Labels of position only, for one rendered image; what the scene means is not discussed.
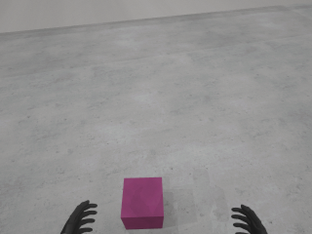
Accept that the carton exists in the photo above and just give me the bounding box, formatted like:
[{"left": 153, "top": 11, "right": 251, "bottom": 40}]
[{"left": 120, "top": 177, "right": 164, "bottom": 230}]

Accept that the robot left hand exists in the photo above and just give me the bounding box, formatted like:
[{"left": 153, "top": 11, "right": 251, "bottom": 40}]
[{"left": 60, "top": 200, "right": 98, "bottom": 234}]

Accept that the robot right hand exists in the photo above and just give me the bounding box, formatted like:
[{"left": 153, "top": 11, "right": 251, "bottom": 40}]
[{"left": 231, "top": 204, "right": 268, "bottom": 234}]

